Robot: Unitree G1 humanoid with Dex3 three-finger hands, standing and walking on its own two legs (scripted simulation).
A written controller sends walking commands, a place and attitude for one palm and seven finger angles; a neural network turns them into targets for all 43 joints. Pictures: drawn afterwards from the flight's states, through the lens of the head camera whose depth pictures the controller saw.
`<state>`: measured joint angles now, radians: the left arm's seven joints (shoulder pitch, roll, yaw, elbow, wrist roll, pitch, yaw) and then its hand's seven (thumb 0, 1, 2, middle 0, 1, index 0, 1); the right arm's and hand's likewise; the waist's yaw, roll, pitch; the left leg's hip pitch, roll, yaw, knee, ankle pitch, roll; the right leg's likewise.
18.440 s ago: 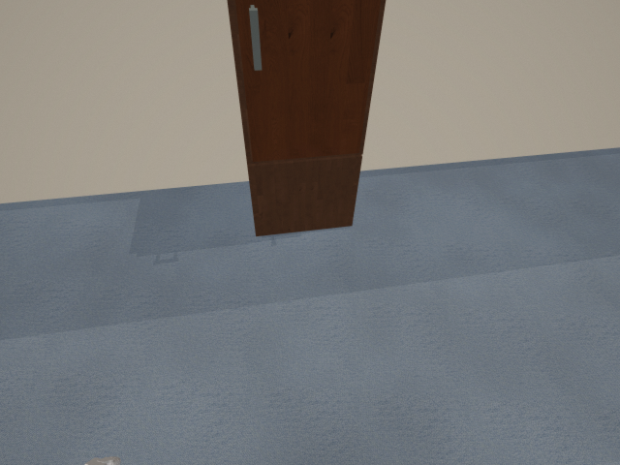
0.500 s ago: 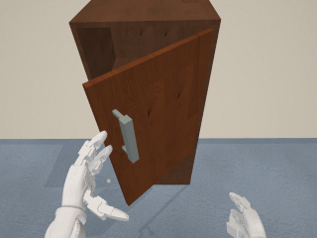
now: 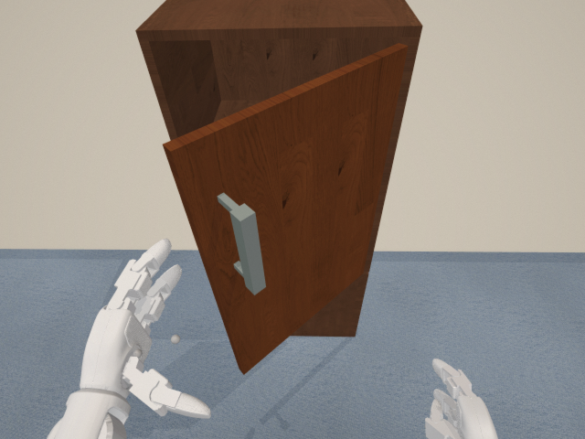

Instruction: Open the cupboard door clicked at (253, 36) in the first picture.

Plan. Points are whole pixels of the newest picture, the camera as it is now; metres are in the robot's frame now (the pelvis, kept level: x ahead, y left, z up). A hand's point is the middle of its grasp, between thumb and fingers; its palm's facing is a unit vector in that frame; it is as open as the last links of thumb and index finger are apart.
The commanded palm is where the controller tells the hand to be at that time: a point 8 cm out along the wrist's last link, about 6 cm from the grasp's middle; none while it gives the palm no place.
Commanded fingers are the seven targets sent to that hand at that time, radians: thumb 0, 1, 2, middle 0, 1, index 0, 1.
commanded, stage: draw the hand back to the body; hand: left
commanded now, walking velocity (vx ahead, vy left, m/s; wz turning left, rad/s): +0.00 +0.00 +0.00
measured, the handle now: (241, 245) +0.34 +0.10 +0.11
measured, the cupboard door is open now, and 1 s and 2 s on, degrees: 43 43 43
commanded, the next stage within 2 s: step back with the hand held close in 1.42 s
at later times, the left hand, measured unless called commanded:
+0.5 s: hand (101, 328) +0.20 +0.22 +0.14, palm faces +0.23 -0.94 -0.26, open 15.3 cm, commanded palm +0.16 +0.26 +0.16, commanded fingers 0.00 -0.01 0.51 -0.17 -0.30 -0.17 -0.30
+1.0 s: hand (50, 283) +0.23 +0.27 +0.18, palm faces +0.40 -0.83 -0.40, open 9.6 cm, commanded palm +0.18 +0.32 +0.20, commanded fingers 0.00 0.87 0.88 -0.20 -0.30 -0.20 -0.30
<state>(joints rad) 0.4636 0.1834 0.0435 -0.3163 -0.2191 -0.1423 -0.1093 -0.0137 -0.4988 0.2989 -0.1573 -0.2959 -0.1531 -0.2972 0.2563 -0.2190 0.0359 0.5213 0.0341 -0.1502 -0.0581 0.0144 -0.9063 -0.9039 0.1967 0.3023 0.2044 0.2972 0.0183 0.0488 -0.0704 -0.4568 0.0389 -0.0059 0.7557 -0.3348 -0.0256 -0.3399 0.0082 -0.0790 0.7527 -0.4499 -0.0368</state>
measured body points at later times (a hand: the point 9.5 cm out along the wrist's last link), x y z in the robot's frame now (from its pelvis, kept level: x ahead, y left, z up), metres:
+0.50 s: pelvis +0.00 +0.02 +0.02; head -0.01 +0.00 +0.47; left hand +0.18 +0.27 +0.16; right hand +0.20 -0.19 -0.05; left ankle +0.03 +0.14 -0.71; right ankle -0.03 -0.09 -0.71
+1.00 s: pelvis +0.03 +0.02 +0.03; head +0.02 +0.01 +0.48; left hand +0.20 +0.31 +0.20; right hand +0.22 -0.20 -0.05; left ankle +0.04 +0.14 -0.71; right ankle -0.03 -0.09 -0.71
